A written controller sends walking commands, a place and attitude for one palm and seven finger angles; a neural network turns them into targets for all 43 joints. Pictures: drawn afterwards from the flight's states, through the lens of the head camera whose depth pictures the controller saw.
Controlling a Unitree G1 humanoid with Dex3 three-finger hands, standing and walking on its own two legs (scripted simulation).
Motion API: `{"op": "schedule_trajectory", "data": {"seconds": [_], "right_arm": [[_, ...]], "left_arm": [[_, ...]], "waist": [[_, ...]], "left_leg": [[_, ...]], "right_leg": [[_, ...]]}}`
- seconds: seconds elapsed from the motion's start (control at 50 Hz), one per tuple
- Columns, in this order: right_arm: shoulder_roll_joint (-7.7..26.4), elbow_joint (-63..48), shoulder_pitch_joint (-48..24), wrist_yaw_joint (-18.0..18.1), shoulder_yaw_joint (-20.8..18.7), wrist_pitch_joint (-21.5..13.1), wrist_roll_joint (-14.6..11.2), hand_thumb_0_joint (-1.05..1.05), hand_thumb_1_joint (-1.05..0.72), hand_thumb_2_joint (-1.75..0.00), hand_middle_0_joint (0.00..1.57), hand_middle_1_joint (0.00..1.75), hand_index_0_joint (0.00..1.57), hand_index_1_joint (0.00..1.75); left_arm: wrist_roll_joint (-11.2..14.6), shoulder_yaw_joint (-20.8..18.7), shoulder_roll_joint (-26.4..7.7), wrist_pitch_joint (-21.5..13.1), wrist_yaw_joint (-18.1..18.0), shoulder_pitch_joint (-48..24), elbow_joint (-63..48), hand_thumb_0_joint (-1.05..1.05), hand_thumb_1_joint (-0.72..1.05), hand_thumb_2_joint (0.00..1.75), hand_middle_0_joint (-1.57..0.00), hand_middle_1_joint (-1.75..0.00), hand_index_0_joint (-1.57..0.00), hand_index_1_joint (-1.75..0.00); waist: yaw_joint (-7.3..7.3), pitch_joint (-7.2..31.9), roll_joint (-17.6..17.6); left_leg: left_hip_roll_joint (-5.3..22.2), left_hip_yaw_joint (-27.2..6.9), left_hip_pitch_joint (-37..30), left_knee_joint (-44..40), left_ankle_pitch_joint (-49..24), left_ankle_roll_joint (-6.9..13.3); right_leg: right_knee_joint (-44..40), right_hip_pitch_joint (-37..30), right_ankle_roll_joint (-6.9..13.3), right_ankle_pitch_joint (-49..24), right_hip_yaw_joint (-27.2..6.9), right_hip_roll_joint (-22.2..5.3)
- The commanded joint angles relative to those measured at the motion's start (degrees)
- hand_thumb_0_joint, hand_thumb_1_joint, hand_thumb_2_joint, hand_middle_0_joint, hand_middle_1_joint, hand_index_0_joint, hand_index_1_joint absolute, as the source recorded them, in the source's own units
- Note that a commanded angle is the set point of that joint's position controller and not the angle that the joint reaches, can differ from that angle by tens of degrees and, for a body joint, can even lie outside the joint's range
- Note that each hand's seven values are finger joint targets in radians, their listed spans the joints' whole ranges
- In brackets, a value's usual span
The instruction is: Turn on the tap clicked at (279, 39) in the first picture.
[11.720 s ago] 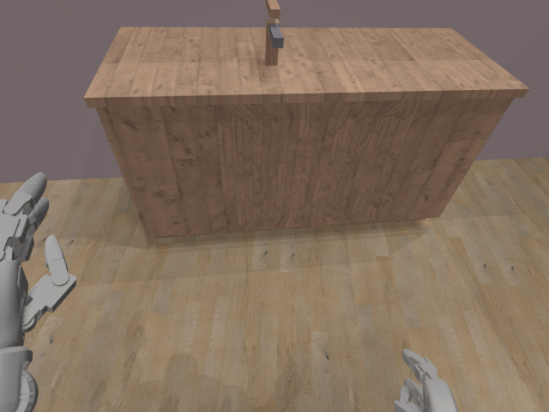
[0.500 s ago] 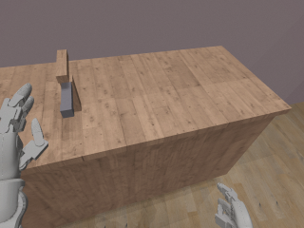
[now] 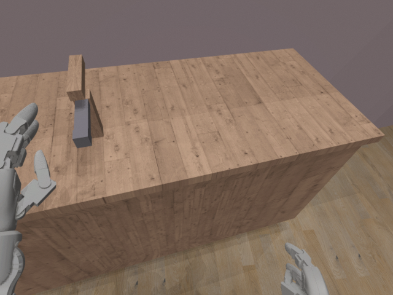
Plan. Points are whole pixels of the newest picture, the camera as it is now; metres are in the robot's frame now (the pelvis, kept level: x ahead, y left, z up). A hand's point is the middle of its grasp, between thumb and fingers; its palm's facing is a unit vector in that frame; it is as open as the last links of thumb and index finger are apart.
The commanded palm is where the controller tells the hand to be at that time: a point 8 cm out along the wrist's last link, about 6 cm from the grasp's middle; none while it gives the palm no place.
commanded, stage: turn the palm inward beside the body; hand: left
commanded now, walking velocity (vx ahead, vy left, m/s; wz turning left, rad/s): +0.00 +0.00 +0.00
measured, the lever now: (82, 138) +0.36 +0.27 +0.11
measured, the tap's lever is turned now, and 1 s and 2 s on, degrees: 0 0 0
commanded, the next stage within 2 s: none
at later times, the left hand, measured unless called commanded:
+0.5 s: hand (48, 205) +0.19 +0.23 +0.17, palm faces +0.60 -0.75 -0.28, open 7.4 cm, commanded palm +0.14 +0.26 +0.17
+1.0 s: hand (57, 206) +0.20 +0.23 +0.15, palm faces +0.52 -0.83 -0.22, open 7.4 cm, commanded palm +0.14 +0.26 +0.17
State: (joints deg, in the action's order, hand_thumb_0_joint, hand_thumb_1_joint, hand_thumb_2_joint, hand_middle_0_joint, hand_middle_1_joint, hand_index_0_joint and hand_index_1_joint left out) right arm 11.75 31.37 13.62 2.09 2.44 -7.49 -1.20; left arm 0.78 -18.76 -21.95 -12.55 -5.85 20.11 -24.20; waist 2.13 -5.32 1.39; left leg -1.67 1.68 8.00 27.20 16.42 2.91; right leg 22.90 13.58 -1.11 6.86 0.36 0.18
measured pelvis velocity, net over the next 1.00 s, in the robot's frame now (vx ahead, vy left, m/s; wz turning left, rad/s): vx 0.02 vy -0.04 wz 0.09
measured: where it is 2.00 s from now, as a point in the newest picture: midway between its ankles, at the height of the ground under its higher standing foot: outside the picture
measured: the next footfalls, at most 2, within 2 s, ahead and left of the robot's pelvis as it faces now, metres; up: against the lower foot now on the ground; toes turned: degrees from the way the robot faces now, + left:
none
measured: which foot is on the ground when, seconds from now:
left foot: down 0.00-1.00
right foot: down 0.00-1.00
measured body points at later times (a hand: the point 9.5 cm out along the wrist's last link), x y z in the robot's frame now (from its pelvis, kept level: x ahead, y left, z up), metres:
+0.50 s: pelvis -0.01 -0.06 -0.02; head -0.02 -0.08 +0.43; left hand +0.15 +0.26 +0.19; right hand +0.21 -0.26 -0.09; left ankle -0.02 +0.08 -0.74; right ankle +0.07 -0.13 -0.74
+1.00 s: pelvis +0.02 -0.04 -0.01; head +0.01 -0.06 +0.44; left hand +0.17 +0.27 +0.17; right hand +0.24 -0.24 -0.09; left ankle -0.02 +0.08 -0.74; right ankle +0.07 -0.13 -0.74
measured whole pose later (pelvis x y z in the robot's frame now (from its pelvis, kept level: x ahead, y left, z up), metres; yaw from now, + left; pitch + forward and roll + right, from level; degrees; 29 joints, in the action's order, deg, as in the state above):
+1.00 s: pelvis +0.02 -0.04 -0.01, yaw +5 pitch -1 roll +0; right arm 14.1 40.2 10.5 5.8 1.3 -14.0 -1.2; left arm 10.7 -17.9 -16.2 -0.2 -5.1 23.0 -25.6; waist 4.8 1.9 -3.0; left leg -1.3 -3.4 13.9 36.3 21.8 0.1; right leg 35.3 19.4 2.3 15.4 4.9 0.2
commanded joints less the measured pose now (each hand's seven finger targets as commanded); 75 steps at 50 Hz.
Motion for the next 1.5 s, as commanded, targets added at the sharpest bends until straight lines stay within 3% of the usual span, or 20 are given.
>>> {"op": "schedule_trajectory", "data": {"seconds": [0.0, 0.02, 0.04, 0.06, 0.08, 0.12, 0.16, 0.24, 0.26, 0.32, 0.36, 0.44, 0.54, 0.6, 0.66, 0.8, 0.86, 0.9, 1.06, 1.48], "right_arm": [[8.4, -4.5, -4.7, -2.0, -4.1, -5.3, 3.8, 0.0, -0.9, -0.9, 0.2, 0.3, 0.2, 0.3], [10.2, -4.0, -4.5, -2.2, -4.8, -5.2, 3.6, 0.0, -0.9, -0.9, 0.2, 0.3, 0.2, 0.3], [9.7, -2.4, -4.2, -1.1, -5.0, -5.4, 2.5, 0.0, -0.9, -0.9, 0.2, 0.3, 0.2, 0.3], [9.1, -2.5, -6.5, -1.2, -4.3, -5.5, 0.9, 0.0, -0.9, -0.9, 0.2, 0.3, 0.2, 0.3], [10.6, -1.9, -7.7, -1.5, -4.1, -5.5, 0.8, 0.0, -0.9, -0.9, 0.2, 0.3, 0.2, 0.3], [10.9, -3.3, -10.9, -1.9, -3.2, -4.7, -0.3, 0.0, -0.9, -0.9, 0.2, 0.3, 0.2, 0.3], [10.8, -4.5, -12.1, -2.2, -3.0, -3.9, -1.1, 0.0, -0.9, -0.9, 0.2, 0.3, 0.2, 0.3], [8.6, -5.1, -13.4, -0.5, -3.5, -4.1, 1.2, 0.0, -0.9, -0.9, 0.2, 0.3, 0.2, 0.3], [8.1, -4.7, -14.2, -0.2, -3.1, -4.3, 0.9, 0.0, -0.9, -0.9, 0.2, 0.3, 0.2, 0.3], [6.1, -2.2, -12.5, 0.5, -3.1, -5.9, 1.6, 0.0, -0.9, -0.9, 0.2, 0.3, 0.2, 0.3], [6.4, -1.7, -12.3, 0.7, -2.4, -6.6, 1.7, 0.0, -0.9, -0.9, 0.2, 0.3, 0.2, 0.3], [7.7, 0.0, -13.7, 2.8, -2.6, -6.5, 1.4, 0.0, -0.9, -0.9, 0.2, 0.3, 0.2, 0.3], [8.1, 0.6, -17.0, 4.8, -3.5, -4.5, 0.1, 0.0, -0.9, -0.9, 0.2, 0.3, 0.2, 0.3], [7.2, 0.5, -17.6, 4.2, -3.9, -4.3, -0.4, 0.0, -0.9, -0.9, 0.2, 0.3, 0.2, 0.3], [6.8, -0.3, -17.4, 3.1, -4.2, -4.5, -0.5, 0.0, -0.9, -0.9, 0.2, 0.3, 0.2, 0.3], [7.6, -0.4, -11.9, 3.3, -4.1, -7.4, 0.3, 0.0, -0.9, -0.9, 0.2, 0.3, 0.2, 0.3], [8.0, -0.9, -11.4, 3.9, -3.5, -9.1, 0.0, 0.0, -0.9, -0.9, 0.2, 0.3, 0.2, 0.3], [8.1, -0.9, -10.4, 4.3, -3.3, -9.9, 0.1, 0.0, -0.9, -0.9, 0.2, 0.3, 0.2, 0.3], [7.5, -2.1, -11.9, 3.9, -2.5, -10.9, -0.1, 0.0, -0.9, -0.9, 0.2, 0.3, 0.2, 0.3], [6.5, -2.7, -13.6, 4.2, -1.3, -10.1, -0.5, 0.0, -0.9, -0.9, 0.2, 0.3, 0.2, 0.3]], "left_arm": [[-0.5, -9.8, -14.6, 4.0, 3.0, -24.5, 5.1, 0.0, 0.9, 0.9, -0.2, -0.3, -0.2, -0.3], [2.7, -10.6, -12.6, 4.5, 3.3, -24.0, -7.2, 0.0, 0.9, 0.9, -0.2, -0.3, -0.2, -0.3], [6.9, -9.1, -8.1, 8.2, 5.8, -17.4, -2.2, 0.0, 0.9, 0.9, -0.2, -0.3, -0.2, -0.3], [10.8, -6.0, -1.9, 11.6, 7.9, -9.9, 0.4, 0.0, 0.9, 0.9, -0.2, -0.3, -0.2, -0.3], [11.5, -4.3, -2.2, 13.9, 9.1, -8.8, -3.1, 0.0, 0.9, 0.9, -0.2, -0.3, -0.2, -0.3], [9.4, 0.0, -1.2, 17.7, 9.5, -7.6, -4.0, 0.0, 0.9, 0.9, -0.2, -0.3, -0.2, -0.3], [5.4, -3.3, -5.7, 18.5, 7.3, -3.2, -3.9, 0.0, 0.9, 0.9, -0.2, -0.3, -0.2, -0.3], [4.4, -10.7, -10.5, 10.7, 0.2, -10.7, -10.4, 0.0, 0.9, 0.9, -0.2, -0.3, -0.2, -0.3], [4.9, -14.3, -15.0, 7.5, -1.7, -15.2, -14.9, 0.0, 0.9, 0.9, -0.2, -0.3, -0.2, -0.3], [4.3, -9.7, -10.2, 1.1, -5.2, -18.1, -13.1, 0.0, 0.9, 0.9, -0.2, -0.3, -0.2, -0.3], [2.0, -8.4, -11.9, -0.1, -5.9, -20.6, -13.1, 0.0, 0.9, 0.9, -0.2, -0.3, -0.2, -0.3], [3.8, -2.7, -9.4, 6.4, -1.4, -18.0, -5.2, 0.0, 0.9, 0.9, -0.2, -0.3, -0.2, -0.3], [8.5, -6.8, -11.2, 15.8, 2.4, -16.4, -1.2, 0.0, 0.9, 0.9, -0.2, -0.3, -0.2, -0.3], [10.3, -10.8, -10.8, 15.3, 0.7, -11.5, -2.7, 0.0, 0.9, 0.9, -0.2, -0.3, -0.2, -0.3], [10.3, -13.0, -11.3, 11.9, -1.3, -8.0, -9.0, 0.0, 0.9, 0.9, -0.2, -0.3, -0.2, -0.3], [8.8, -7.1, -7.0, 7.4, -1.7, -5.1, -12.9, 0.0, 0.9, 0.9, -0.2, -0.3, -0.2, -0.3], [9.3, -5.9, -5.9, 7.3, -0.3, -4.8, -14.3, 0.0, 0.9, 0.9, -0.2, -0.3, -0.2, -0.3], [9.6, -4.1, -4.5, 7.7, 0.4, -4.6, -14.3, 0.0, 0.9, 0.9, -0.2, -0.3, -0.2, -0.3], [9.8, -4.9, -3.5, 12.7, -0.5, -0.4, -16.0, 0.0, 0.9, 0.9, -0.2, -0.3, -0.2, -0.3], [10.6, -0.6, 0.4, 19.8, -2.4, -1.5, -22.6, 0.0, 0.9, 0.9, -0.2, -0.3, -0.2, -0.3]], "waist": [[-0.24, 13.4, -12.0], [-0.02, 23.2, -12.1], [2.3, 22.8, -15.9], [2.8, 20.6, -14.5], [3.69, 17.3, -10.8], [2.34, 9.2, -1.8], [2.27, 4.9, 1.8], [1.84, 9.0, 5.0], [2.25, 10.8, 0.4], [1.86, 11.9, -9.2], [0.41, 11.6, -11.6], [-0.38, 8.5, -6.4], [1.56, 8.2, 4.2], [3.17, 10.7, 5.1], [4.15, 15.1, 1.0], [1.65, 15.6, -1.5], [1.7, 15.4, -5.3], [1.72, 14.5, -4.6], [3.55, 13.9, -4.0], [3.04, 11.5, -5.8]], "left_leg": [[3.3, -5.0, 3.1, -5.9, -38.6, -10.6], [4.6, -4.5, -6.5, -2.8, -43.4, -10.1], [4.5, -4.7, -9.3, -3.0, -42.7, -9.7], [4.8, -4.4, -8.9, -4.0, -39.7, -9.9], [4.7, -3.5, -5.2, -3.8, -34.7, -8.4], [3.9, -3.8, 3.0, -4.8, -21.8, -5.3], [3.5, -3.8, 7.4, -6.2, -13.1, -3.5], [1.5, -4.2, 11.6, -4.3, 1.4, -2.0], [1.2, -3.6, 11.3, -3.9, 4.8, -1.9], [0.4, -2.4, 11.4, -1.8, 8.6, -2.3], [-0.2, -2.0, 12.1, 0.0, 11.1, -1.7], [-0.5, -1.9, 14.7, 2.8, 10.9, -1.3], [1.8, -4.2, 17.7, 7.1, 6.8, -3.1], [2.3, -4.9, 18.3, 7.2, 5.6, -3.8], [2.2, -4.5, 17.5, 7.1, 3.4, -3.6], [0.6, -2.5, 12.4, 5.8, -6.5, -1.0], [0.3, -2.9, 9.7, 4.3, -9.2, -0.9], [0.5, -3.8, 9.2, 3.2, -9.8, -1.3], [1.4, -4.9, 8.4, 1.3, -14.3, -3.6], [1.8, -6.0, 8.3, -0.4, -9.7, -5.2]], "right_leg": [[3.0, -5.6, 4.7, -3.6, 4.4, 2.7], [5.3, -4.5, 3.9, -7.4, 3.8, 2.7], [4.3, -3.0, 3.4, -4.4, 2.4, 1.6], [4.0, -3.3, 3.5, -3.1, 3.0, 1.8], [3.3, -4.3, 3.4, -5.5, 4.0, 0.7], [3.4, -3.5, 2.8, -4.5, 5.5, 0.6], [3.7, -2.9, 2.9, -0.4, 5.4, 1.3], [4.5, -0.5, 2.1, 11.2, 3.1, 0.7], [4.2, -0.1, 1.9, 14.3, 1.7, 0.8], [4.2, 0.8, 2.3, 17.4, 0.1, 0.0], [3.6, 2.5, 2.2, 19.4, -0.8, -0.8], [-1.9, -1.2, 1.6, 27.1, -6.6, -4.0], [-6.0, -6.4, -1.3, 30.2, -15.6, -9.8], [-3.7, -7.2, -1.8, 26.2, -14.3, -9.9], [-0.6, -7.8, -1.3, 19.7, -12.8, -9.2], [5.2, -3.8, 0.6, 3.8, -2.7, -3.6], [7.0, -2.2, 1.5, -0.6, 1.2, -2.0], [7.6, -1.8, 1.8, -0.9, 2.8, -1.7], [8.0, -2.5, 2.4, -1.3, 4.7, -1.0], [6.6, -2.0, 2.7, 3.6, 5.0, -0.9]]}}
